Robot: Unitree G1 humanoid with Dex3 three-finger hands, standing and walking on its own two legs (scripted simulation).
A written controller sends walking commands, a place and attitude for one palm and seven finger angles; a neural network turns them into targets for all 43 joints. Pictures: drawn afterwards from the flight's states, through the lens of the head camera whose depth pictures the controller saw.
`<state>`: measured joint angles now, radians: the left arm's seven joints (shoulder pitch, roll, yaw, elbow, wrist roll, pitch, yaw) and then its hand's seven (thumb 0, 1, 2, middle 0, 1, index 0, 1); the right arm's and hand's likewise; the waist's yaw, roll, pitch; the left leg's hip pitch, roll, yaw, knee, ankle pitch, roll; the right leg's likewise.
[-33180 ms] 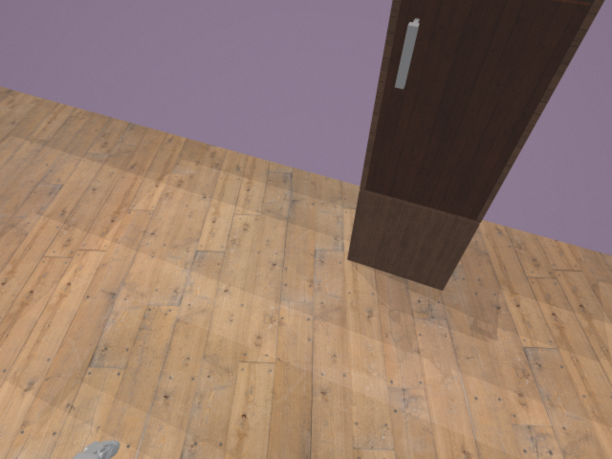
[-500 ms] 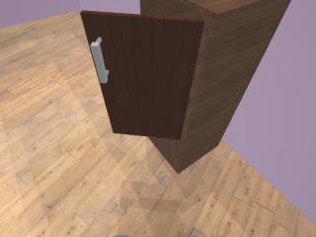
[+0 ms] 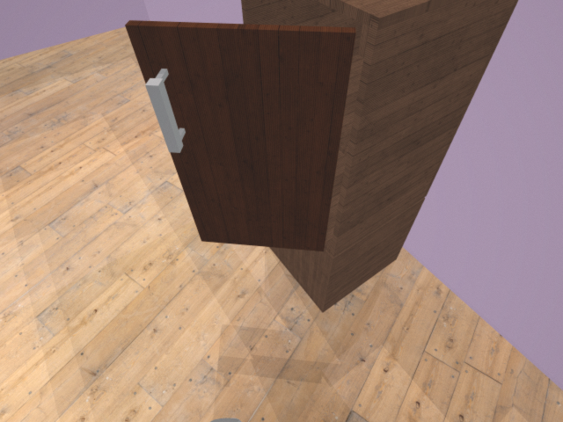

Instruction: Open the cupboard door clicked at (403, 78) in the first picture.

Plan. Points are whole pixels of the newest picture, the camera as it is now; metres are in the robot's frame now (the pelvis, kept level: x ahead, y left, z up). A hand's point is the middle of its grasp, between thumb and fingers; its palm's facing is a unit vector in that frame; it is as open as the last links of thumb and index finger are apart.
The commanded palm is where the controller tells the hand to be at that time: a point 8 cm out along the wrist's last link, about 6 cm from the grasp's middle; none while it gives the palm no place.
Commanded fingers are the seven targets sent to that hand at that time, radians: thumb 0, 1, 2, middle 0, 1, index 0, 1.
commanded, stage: come to a stop and stand still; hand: left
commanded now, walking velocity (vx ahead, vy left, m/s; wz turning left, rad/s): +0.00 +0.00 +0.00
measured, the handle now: (169, 111) +0.58 +0.24 +0.12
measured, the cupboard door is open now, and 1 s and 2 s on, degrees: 49 49 49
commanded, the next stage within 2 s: look again from close up in 0.46 s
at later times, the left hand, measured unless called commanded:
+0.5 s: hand out of the picture +0.01 +0.16 -0.17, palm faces +0.02 -0.98 -0.18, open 7.3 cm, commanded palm none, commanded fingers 0.00 0.90 0.90 -0.20 -0.30 -0.20 -0.30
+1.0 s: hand out of the picture +0.00 +0.18 -0.17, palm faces -0.01 -0.98 -0.21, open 7.4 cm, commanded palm none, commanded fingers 0.00 0.90 0.90 -0.20 -0.30 -0.20 -0.30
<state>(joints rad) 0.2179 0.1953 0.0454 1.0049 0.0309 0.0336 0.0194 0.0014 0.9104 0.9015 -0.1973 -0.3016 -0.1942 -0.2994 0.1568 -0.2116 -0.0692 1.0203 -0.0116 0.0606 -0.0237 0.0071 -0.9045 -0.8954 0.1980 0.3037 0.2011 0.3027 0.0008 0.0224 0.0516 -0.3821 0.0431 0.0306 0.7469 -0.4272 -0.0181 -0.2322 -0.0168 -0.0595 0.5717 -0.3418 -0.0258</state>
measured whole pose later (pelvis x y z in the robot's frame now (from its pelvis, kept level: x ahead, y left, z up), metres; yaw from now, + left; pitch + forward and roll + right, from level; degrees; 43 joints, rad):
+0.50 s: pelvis +0.00 -0.01 +0.01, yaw -1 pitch -1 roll +0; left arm 0.26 0.17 0.01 1.13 0.00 0.00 0.02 0.00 0.92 0.90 -0.20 -0.30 -0.20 -0.30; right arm 0.28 -0.13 -0.01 1.16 -0.01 0.00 -0.03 0.01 -0.91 -0.90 0.20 0.30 0.20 0.30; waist 0.00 -0.01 0.02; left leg -0.14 0.03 0.05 0.39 -0.23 -0.01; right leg -0.13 0.01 -0.06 0.39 -0.24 -0.03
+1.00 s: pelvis -0.01 +0.01 +0.01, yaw -2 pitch -1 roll +1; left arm 0.30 0.15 -0.01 1.10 0.02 -0.01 0.03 0.00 0.91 0.90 -0.20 -0.30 -0.20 -0.30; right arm 0.30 -0.15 0.01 1.09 -0.01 -0.02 -0.02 0.02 -0.92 -0.90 0.20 0.30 0.20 0.30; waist 0.00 0.01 0.01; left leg -0.19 -0.01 0.09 0.49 -0.28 0.03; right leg -0.21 -0.02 -0.02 0.52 -0.30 0.00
